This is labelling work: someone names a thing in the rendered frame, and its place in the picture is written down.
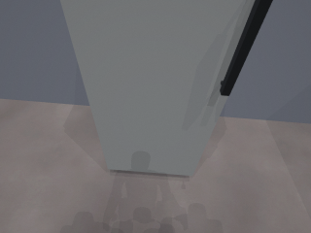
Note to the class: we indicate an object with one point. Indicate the handle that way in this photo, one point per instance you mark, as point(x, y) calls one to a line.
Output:
point(248, 36)

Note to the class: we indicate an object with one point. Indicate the fridge door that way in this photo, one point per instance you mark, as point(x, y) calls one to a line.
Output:
point(152, 71)

